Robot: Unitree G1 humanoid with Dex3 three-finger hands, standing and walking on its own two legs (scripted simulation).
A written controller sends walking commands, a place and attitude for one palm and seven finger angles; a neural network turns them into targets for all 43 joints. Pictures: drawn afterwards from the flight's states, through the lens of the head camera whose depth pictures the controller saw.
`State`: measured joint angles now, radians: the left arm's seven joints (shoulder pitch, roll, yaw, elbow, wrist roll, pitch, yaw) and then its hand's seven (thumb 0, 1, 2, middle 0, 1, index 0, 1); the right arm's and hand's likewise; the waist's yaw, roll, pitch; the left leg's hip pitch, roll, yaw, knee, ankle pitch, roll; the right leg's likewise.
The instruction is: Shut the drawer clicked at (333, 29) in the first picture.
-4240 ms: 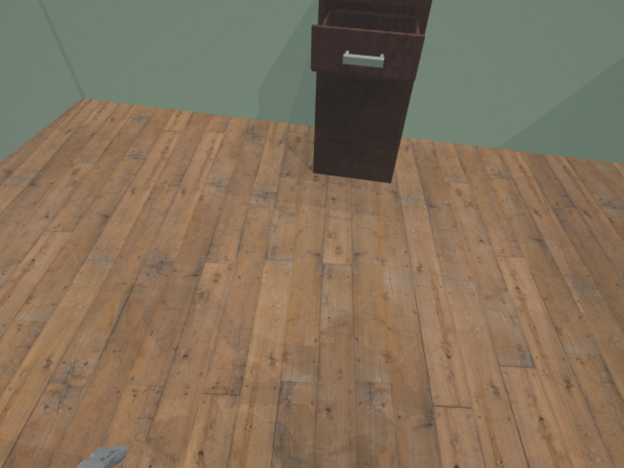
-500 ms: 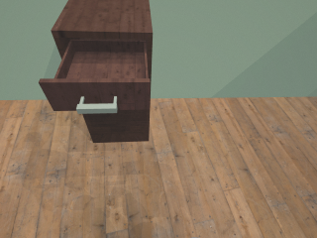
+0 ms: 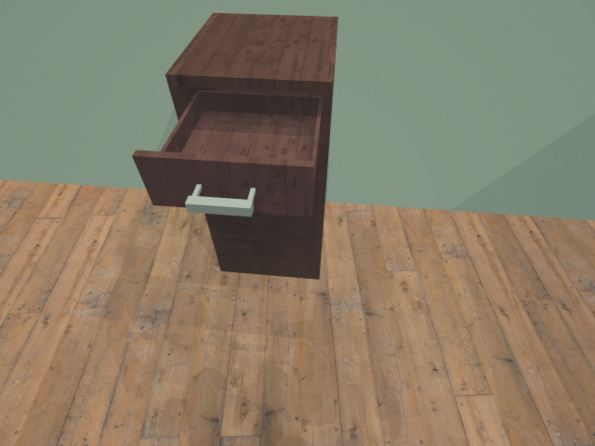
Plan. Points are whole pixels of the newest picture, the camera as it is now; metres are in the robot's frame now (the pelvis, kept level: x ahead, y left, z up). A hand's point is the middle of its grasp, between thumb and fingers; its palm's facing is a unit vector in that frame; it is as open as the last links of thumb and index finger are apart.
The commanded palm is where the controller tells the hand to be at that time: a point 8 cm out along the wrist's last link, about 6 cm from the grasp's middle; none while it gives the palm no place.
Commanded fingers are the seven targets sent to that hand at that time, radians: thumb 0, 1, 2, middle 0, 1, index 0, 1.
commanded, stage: take the last steps up to it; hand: left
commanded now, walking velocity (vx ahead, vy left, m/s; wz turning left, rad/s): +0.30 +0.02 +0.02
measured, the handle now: (222, 198) +0.57 +0.21 -0.03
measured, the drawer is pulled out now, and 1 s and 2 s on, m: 0.28 0.28 0.28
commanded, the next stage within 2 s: come to a stop and stand still in 0.76 s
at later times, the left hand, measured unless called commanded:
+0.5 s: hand (185, 428) +0.18 +0.20 -0.18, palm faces +0.00 -0.98 -0.20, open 7.4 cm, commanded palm none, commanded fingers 0.00 0.90 0.90 -0.20 -0.30 -0.20 -0.30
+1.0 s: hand (208, 411) +0.21 +0.18 -0.20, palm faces +0.10 -0.99 -0.13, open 7.3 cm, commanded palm none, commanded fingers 0.00 0.90 0.90 -0.20 -0.30 -0.20 -0.30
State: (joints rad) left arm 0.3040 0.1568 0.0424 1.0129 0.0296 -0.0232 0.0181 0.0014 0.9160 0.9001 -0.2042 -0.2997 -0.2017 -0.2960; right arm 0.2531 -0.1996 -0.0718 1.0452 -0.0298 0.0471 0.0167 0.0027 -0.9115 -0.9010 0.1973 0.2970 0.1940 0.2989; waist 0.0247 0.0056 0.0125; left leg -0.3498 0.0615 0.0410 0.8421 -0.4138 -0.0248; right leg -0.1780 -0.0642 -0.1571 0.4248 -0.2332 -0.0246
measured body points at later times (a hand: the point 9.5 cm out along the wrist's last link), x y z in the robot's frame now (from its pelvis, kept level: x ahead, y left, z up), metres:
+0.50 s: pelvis +0.11 +0.02 -0.01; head +0.12 +0.01 +0.44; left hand +0.18 +0.25 -0.16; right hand +0.02 -0.19 -0.17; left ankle -0.01 +0.15 -0.74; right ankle +0.21 -0.10 -0.73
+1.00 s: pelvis +0.24 +0.02 -0.01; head +0.24 +0.04 +0.44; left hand +0.21 +0.23 -0.18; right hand +0.32 -0.21 -0.15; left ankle +0.30 +0.12 -0.75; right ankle +0.22 -0.10 -0.74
